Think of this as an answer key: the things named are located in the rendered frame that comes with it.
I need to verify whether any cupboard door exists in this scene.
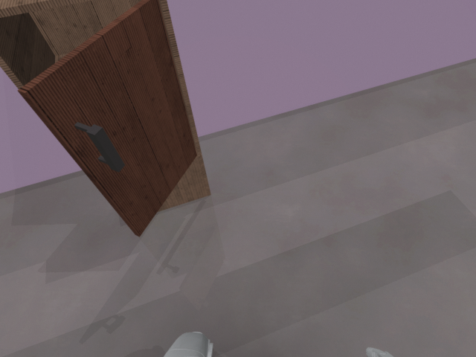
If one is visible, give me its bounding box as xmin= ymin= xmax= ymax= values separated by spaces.
xmin=18 ymin=0 xmax=197 ymax=237

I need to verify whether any handle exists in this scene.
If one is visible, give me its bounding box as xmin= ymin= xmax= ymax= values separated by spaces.
xmin=75 ymin=122 xmax=125 ymax=172

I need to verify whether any left robot thigh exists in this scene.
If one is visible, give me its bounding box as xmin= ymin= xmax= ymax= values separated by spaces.
xmin=164 ymin=332 xmax=213 ymax=357

